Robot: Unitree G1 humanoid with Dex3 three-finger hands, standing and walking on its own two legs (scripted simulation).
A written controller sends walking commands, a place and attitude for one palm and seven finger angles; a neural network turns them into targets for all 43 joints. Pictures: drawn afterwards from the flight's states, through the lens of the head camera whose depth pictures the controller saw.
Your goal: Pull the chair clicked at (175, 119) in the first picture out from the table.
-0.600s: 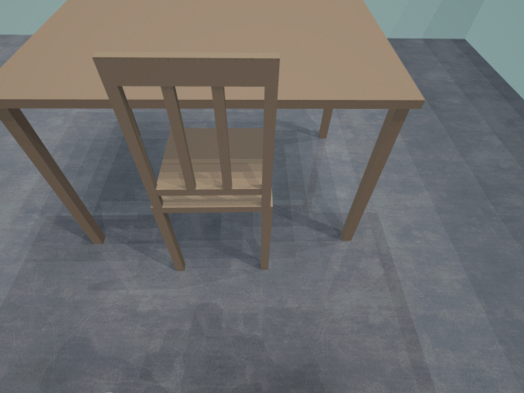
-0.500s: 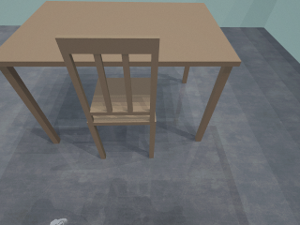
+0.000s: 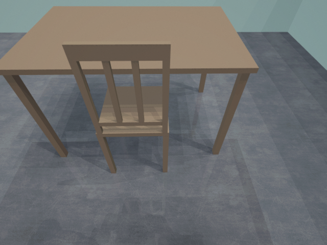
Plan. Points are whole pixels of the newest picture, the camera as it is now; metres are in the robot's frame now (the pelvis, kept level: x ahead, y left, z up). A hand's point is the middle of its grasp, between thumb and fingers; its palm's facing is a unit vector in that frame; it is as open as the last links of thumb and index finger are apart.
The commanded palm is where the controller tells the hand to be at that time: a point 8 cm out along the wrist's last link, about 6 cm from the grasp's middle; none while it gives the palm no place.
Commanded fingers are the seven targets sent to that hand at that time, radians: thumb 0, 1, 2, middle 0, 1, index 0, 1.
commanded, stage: stand and wait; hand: left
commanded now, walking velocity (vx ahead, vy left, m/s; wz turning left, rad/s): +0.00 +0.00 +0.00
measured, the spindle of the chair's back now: (113, 94) +0.70 +0.26 -0.08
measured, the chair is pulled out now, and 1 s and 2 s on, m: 0.00 0.00 0.00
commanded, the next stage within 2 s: look at it before walking up in 0.54 s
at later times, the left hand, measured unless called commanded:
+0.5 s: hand out of the picture +0.04 +0.21 -0.16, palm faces -0.01 -0.95 -0.30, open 7.4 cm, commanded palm none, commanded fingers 0.00 0.90 0.90 -0.20 -0.30 -0.20 -0.30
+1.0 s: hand out of the picture +0.04 +0.21 -0.16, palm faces -0.01 -0.95 -0.31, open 7.4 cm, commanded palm none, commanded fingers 0.00 0.90 0.90 -0.20 -0.30 -0.20 -0.30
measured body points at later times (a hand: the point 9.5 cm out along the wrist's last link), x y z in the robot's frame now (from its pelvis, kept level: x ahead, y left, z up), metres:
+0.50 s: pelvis -0.02 -0.02 +0.00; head -0.02 -0.02 +0.45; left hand +0.04 +0.26 -0.14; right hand +0.03 -0.29 -0.14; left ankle -0.03 +0.11 -0.74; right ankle -0.03 -0.13 -0.74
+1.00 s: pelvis -0.02 -0.02 +0.00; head -0.02 -0.02 +0.45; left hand +0.04 +0.26 -0.14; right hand +0.04 -0.30 -0.14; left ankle -0.03 +0.11 -0.74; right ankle -0.03 -0.13 -0.74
